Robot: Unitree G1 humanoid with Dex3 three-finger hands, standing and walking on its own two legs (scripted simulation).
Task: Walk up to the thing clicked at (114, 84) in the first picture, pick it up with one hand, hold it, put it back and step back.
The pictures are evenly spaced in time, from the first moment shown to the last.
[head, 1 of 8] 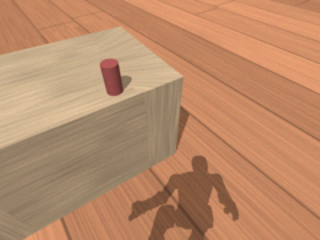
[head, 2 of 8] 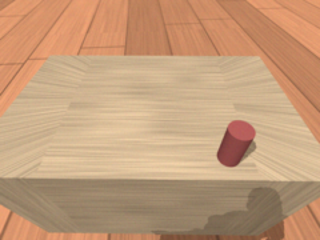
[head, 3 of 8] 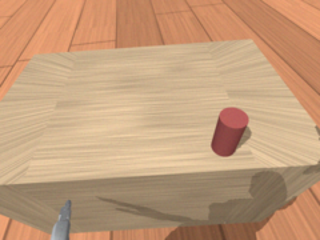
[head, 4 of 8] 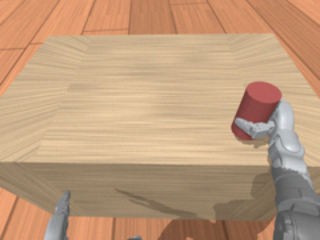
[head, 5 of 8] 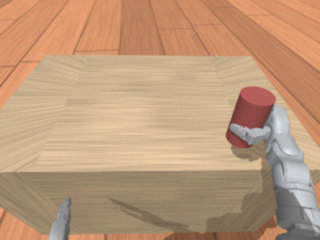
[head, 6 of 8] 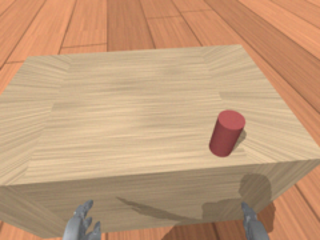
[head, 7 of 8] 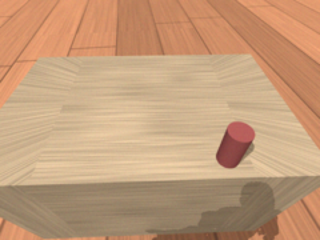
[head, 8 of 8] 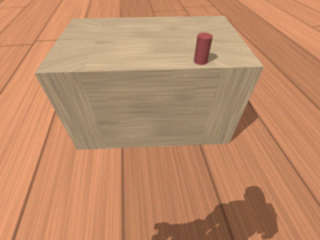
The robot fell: no
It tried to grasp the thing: yes
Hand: right
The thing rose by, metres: 0.22
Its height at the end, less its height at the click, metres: +0.00
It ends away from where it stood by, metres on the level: 0.01
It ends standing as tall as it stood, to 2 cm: yes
